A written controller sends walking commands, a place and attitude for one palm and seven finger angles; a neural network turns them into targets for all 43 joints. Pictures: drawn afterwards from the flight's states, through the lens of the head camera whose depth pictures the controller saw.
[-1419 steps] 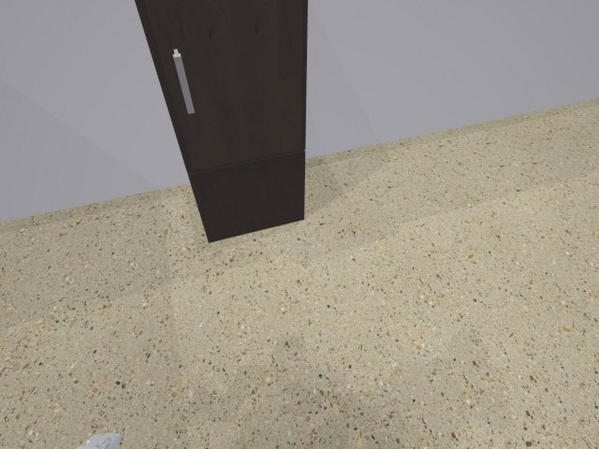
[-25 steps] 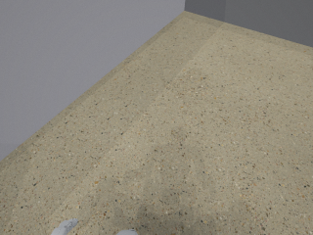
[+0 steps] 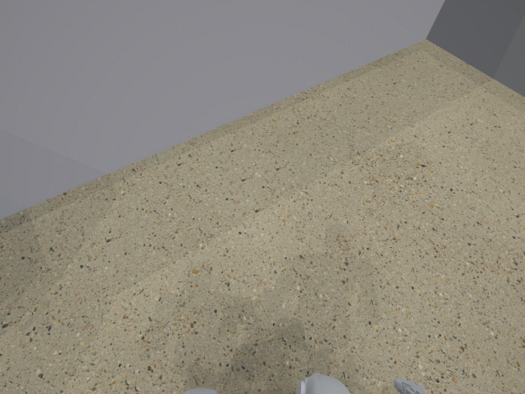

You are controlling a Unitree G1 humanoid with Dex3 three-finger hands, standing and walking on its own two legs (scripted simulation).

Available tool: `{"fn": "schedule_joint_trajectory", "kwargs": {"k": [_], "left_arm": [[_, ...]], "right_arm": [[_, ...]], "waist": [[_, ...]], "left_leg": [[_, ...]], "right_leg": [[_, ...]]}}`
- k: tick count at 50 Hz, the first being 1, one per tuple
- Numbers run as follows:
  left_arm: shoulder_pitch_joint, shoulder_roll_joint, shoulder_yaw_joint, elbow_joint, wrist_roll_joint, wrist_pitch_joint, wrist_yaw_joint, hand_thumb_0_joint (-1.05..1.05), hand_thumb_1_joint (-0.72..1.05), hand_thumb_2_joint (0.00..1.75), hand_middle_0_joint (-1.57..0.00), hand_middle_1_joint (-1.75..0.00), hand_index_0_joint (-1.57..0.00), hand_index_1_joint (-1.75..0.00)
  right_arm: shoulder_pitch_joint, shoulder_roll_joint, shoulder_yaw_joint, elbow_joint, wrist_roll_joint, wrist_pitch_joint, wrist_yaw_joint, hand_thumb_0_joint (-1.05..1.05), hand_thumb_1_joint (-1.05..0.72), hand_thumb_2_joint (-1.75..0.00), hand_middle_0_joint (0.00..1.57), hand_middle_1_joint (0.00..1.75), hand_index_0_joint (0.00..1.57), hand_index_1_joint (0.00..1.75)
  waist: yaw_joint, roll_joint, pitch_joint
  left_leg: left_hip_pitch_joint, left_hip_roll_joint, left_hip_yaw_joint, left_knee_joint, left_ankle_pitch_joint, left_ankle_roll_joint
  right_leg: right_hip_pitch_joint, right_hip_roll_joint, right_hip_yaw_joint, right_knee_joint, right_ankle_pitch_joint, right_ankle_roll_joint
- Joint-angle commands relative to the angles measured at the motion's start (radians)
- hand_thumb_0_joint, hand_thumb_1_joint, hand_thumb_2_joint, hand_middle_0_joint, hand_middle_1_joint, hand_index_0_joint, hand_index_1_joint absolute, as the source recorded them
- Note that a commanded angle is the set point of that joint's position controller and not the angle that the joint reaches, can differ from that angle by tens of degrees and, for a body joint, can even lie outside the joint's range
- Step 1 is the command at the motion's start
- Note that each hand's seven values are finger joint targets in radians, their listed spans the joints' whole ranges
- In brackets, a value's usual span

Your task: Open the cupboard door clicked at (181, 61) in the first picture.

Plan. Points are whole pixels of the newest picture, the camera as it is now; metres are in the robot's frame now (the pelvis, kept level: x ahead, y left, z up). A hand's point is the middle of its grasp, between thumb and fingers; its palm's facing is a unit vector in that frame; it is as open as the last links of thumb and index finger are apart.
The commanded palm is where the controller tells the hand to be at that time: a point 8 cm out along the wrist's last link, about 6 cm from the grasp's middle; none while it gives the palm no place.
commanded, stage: turn to face it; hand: left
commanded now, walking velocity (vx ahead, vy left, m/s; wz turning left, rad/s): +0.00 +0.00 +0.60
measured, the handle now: out of the picture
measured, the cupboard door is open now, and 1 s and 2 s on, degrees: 37 37 37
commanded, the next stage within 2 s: take the last steps up to it in 1.94 s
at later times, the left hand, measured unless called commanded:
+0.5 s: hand out of the picture +0.02 +0.17 -0.16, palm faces +0.32 -0.92 -0.21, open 7.4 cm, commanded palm none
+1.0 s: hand out of the picture +0.03 +0.18 -0.14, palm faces +0.56 -0.78 -0.30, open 7.4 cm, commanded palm none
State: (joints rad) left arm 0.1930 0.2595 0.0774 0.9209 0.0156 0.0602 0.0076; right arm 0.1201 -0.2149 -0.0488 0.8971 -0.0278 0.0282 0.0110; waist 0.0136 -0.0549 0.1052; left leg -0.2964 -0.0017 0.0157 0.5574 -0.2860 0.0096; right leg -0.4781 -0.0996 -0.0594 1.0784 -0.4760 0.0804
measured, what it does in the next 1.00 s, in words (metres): steps on the spot, turning left: right foot, then left foot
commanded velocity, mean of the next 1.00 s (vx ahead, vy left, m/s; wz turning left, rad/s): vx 0.00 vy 0.00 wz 0.60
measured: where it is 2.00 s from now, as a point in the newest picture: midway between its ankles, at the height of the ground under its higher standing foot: outside the picture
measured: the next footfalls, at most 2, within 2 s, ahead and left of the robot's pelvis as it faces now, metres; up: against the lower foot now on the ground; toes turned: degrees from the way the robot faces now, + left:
right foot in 0.18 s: +0.07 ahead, -0.15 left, +0.00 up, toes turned +3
left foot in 0.54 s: +0.01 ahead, +0.09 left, +0.00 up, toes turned +25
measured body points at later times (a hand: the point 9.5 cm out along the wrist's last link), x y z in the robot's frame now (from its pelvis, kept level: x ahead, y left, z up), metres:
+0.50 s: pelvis +0.01 -0.03 +0.00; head +0.07 -0.01 +0.45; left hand +0.00 +0.22 -0.15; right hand +0.19 -0.25 -0.14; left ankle -0.03 +0.08 -0.71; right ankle +0.03 -0.15 -0.73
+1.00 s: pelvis +0.05 -0.06 +0.00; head +0.11 -0.05 +0.44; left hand +0.00 +0.22 -0.12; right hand +0.25 -0.24 -0.16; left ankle -0.04 +0.05 -0.68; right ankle +0.11 -0.15 -0.73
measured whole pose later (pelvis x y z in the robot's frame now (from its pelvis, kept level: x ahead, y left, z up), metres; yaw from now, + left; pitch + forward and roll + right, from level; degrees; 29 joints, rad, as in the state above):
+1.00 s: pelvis +0.05 -0.06 +0.00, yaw +36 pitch +1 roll +1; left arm 0.13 0.21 0.04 0.84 0.02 0.00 0.02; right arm 0.17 -0.26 -0.09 0.94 -0.02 0.07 0.02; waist -0.03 0.04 0.11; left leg -0.45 -0.04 -0.08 0.98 -0.49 -0.04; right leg -0.28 -0.05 -0.08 0.59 -0.32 -0.01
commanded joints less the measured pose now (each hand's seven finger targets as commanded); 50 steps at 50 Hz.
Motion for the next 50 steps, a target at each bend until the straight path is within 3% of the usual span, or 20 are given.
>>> {"fn": "schedule_joint_trajectory", "kwargs": {"k": [1,7,8,9,10,11,13,15,21,25,26,27,28,29,34,43,44,46,47,50], "left_arm": [[-0.024,0.064,0.009,-0.106,-0.001,-0.034,0.000,0.00,0.90,0.90,-0.20,-0.30,-0.20,-0.30],[0.089,0.075,0.015,-0.095,-0.004,-0.051,0.004,0.00,0.90,0.90,-0.20,-0.30,-0.20,-0.30],[0.129,0.129,0.026,-0.092,0.004,-0.063,0.011,0.00,0.90,0.90,-0.20,-0.30,-0.20,-0.30],[0.148,0.227,0.046,-0.093,0.021,-0.071,0.021,0.00,0.90,0.90,-0.20,-0.30,-0.20,-0.30],[0.130,0.245,0.032,-0.105,0.013,-0.066,0.020,0.00,0.90,0.90,-0.20,-0.30,-0.20,-0.30],[0.087,0.191,0.034,-0.114,0.010,-0.067,0.030,0.00,0.90,0.90,-0.20,-0.30,-0.20,-0.30],[-0.016,0.125,0.009,-0.135,0.007,-0.067,0.026,0.00,0.90,0.90,-0.20,-0.30,-0.20,-0.30],[-0.023,0.113,0.004,-0.143,0.009,-0.072,0.026,0.00,0.90,0.90,-0.20,-0.30,-0.20,-0.30],[0.080,0.168,0.027,-0.094,0.018,-0.069,0.024,0.00,0.90,0.90,-0.20,-0.30,-0.20,-0.30],[0.059,0.171,0.039,-0.092,0.002,-0.061,0.014,0.00,0.90,0.90,-0.20,-0.30,-0.20,-0.30],[0.061,0.132,0.033,-0.109,-0.002,-0.054,0.010,0.00,0.90,0.90,-0.20,-0.30,-0.20,-0.30],[0.022,0.053,0.009,-0.158,-0.007,-0.050,0.003,0.00,0.90,0.90,-0.20,-0.30,-0.20,-0.30],[-0.062,0.085,0.006,-0.177,0.006,-0.038,0.013,0.00,0.90,0.90,-0.20,-0.30,-0.20,-0.30],[-0.087,0.059,0.010,-0.166,0.004,-0.037,0.016,0.00,0.90,0.90,-0.20,-0.30,-0.20,-0.30],[-0.037,0.063,0.010,-0.105,-0.002,-0.035,0.004,0.00,0.90,0.90,-0.20,-0.30,-0.20,-0.30],[0.020,0.066,0.008,-0.113,-0.009,-0.045,0.008,0.00,0.90,0.90,-0.20,-0.30,-0.20,-0.30],[0.067,0.086,0.014,-0.102,-0.009,-0.055,0.011,0.00,0.90,0.90,-0.20,-0.30,-0.20,-0.30],[0.109,0.236,0.041,-0.106,0.018,-0.069,0.026,0.00,0.90,0.90,-0.20,-0.30,-0.20,-0.30],[0.089,0.216,0.031,-0.110,0.009,-0.069,0.029,0.00,0.90,0.90,-0.20,-0.30,-0.20,-0.30],[-0.040,0.111,0.002,-0.137,0.003,-0.069,0.028,0.00,0.90,0.90,-0.20,-0.30,-0.20,-0.30]], "right_arm": [[0.042,-0.223,-0.060,-0.050,0.002,-0.016,-0.023,0.00,-0.90,-0.90,0.20,0.30,0.20,0.30],[-0.029,-0.223,-0.073,-0.077,0.007,0.002,-0.016,0.00,-0.90,-0.90,0.20,0.30,0.20,0.30],[-0.026,-0.183,-0.068,-0.088,0.016,0.001,-0.010,0.00,-0.90,-0.90,0.20,0.30,0.20,0.30],[-0.010,-0.109,-0.057,-0.111,0.021,0.000,-0.003,0.00,-0.90,-0.90,0.20,0.30,0.20,0.30],[-0.025,-0.137,-0.059,-0.119,0.011,0.003,0.003,0.00,-0.90,-0.90,0.20,0.30,0.20,0.30],[-0.024,-0.138,-0.068,-0.107,0.011,0.016,0.000,0.00,-0.90,-0.90,0.20,0.30,0.20,0.30],[-0.009,-0.123,-0.061,-0.067,0.008,0.026,0.015,0.00,-0.90,-0.90,0.20,0.30,0.20,0.30],[0.006,-0.102,-0.051,-0.053,0.011,0.030,0.022,0.00,-0.90,-0.90,0.20,0.30,0.20,0.30],[-0.071,-0.066,-0.031,-0.072,0.020,0.016,0.027,0.00,-0.90,-0.90,0.20,0.30,0.20,0.30],[0.045,-0.107,-0.040,-0.048,0.016,0.001,0.021,0.00,-0.90,-0.90,0.20,0.30,0.20,0.30],[0.098,-0.186,-0.058,-0.043,0.011,-0.008,0.020,0.00,-0.90,-0.90,0.20,0.30,0.20,0.30],[0.175,-0.303,-0.088,-0.035,0.003,-0.009,0.009,0.00,-0.90,-0.90,0.20,0.30,0.20,0.30],[0.235,-0.304,-0.085,-0.007,0.003,-0.004,-0.002,0.00,-0.90,-0.90,0.20,0.30,0.20,0.30],[0.208,-0.281,-0.083,-0.013,0.001,-0.009,-0.018,0.00,-0.90,-0.90,0.20,0.30,0.20,0.30],[0.092,-0.208,-0.054,-0.038,0.005,-0.024,-0.031,0.00,-0.90,-0.90,0.20,0.30,0.20,0.30],[0.012,-0.220,-0.071,-0.056,0.005,-0.001,-0.021,0.00,-0.90,-0.90,0.20,0.30,0.20,0.30],[0.001,-0.205,-0.070,-0.063,0.012,-0.001,-0.019,0.00,-0.90,-0.90,0.20,0.30,0.20,0.30],[0.011,-0.111,-0.059,-0.098,0.023,-0.003,-0.005,0.00,-0.90,-0.90,0.20,0.30,0.20,0.30],[0.010,-0.142,-0.065,-0.090,0.012,0.006,-0.002,0.00,-0.90,-0.90,0.20,0.30,0.20,0.30],[0.020,-0.118,-0.059,-0.044,0.009,0.026,0.013,0.00,-0.90,-0.90,0.20,0.30,0.20,0.30]], "waist": [[-0.029,0.196,-0.157],[0.026,0.218,-0.152],[0.050,0.073,-0.165],[0.059,-0.253,-0.173],[0.060,-0.229,-0.151],[0.032,-0.239,-0.156],[-0.022,-0.169,-0.086],[-0.030,-0.164,-0.105],[0.035,-0.138,-0.130],[-0.028,-0.092,-0.182],[-0.057,0.104,-0.226],[-0.105,0.404,-0.231],[-0.133,0.281,-0.232],[-0.112,0.295,-0.220],[-0.036,0.183,-0.189],[0.007,0.228,-0.153],[0.033,0.169,-0.169],[0.060,-0.264,-0.174],[0.044,-0.199,-0.160],[-0.031,-0.149,-0.094]], "left_leg": [[0.159,0.228,-0.212,-0.176,0.472,0.143],[-0.056,0.156,-0.268,-0.085,0.277,0.089],[-0.170,0.087,-0.222,0.026,0.125,0.037],[-0.333,-0.073,-0.035,0.291,-0.238,-0.048],[-0.307,-0.038,-0.064,0.528,-0.348,-0.039],[-0.302,-0.009,-0.093,0.653,-0.299,-0.037],[-0.296,0.031,-0.065,0.725,-0.150,-0.059],[-0.257,0.035,-0.019,0.632,-0.122,-0.075],[-0.149,0.019,0.077,0.239,-0.193,-0.069],[0.095,0.009,0.086,-0.084,0.047,-0.039],[0.265,0.151,-0.105,-0.162,0.254,0.018],[0.364,0.424,-0.450,-0.182,0.676,0.184],[0.319,0.446,-0.450,-0.174,0.624,0.244],[0.297,0.382,-0.415,-0.167,0.602,0.227],[0.245,0.241,-0.228,-0.155,0.673,0.151],[0.012,0.175,-0.316,-0.108,0.428,0.114],[-0.062,0.136,-0.306,-0.052,0.327,0.079],[-0.310,-0.090,-0.045,0.360,-0.322,-0.052],[-0.291,-0.029,-0.092,0.565,-0.328,-0.041],[-0.285,0.028,-0.063,0.720,-0.139,-0.066]], "right_leg": [[-0.022,0.021,0.035,-0.117,0.042,0.008],[0.320,0.085,-0.014,-0.559,0.216,-0.013],[0.450,-0.017,0.087,-0.706,0.247,-0.037],[0.518,-0.316,0.398,-0.811,0.314,-0.147],[0.383,-0.410,0.401,-0.810,0.360,-0.229],[0.333,-0.378,0.396,-0.810,0.341,-0.236],[0.276,-0.248,0.170,-0.770,0.414,-0.194],[0.301,-0.218,0.060,-0.750,0.516,-0.178],[0.421,-0.271,0.010,-0.667,0.688,-0.199],[0.324,-0.247,-0.082,-0.490,0.607,-0.112],[0.152,-0.175,-0.132,-0.302,0.388,-0.051],[-0.122,-0.039,-0.123,-0.083,-0.206,0.019],[-0.141,-0.031,0.005,0.033,-0.203,-0.002],[-0.177,-0.027,0.042,0.080,-0.134,-0.003],[-0.100,0.001,0.061,0.017,0.054,0.014],[0.260,0.096,0.007,-0.480,0.170,-0.010],[0.385,0.072,0.025,-0.628,0.266,-0.017],[0.508,-0.375,0.426,-0.818,0.394,-0.193],[0.398,-0.398,0.392,-0.798,0.415,-0.250],[0.304,-0.236,0.133,-0.756,0.509,-0.199]]}}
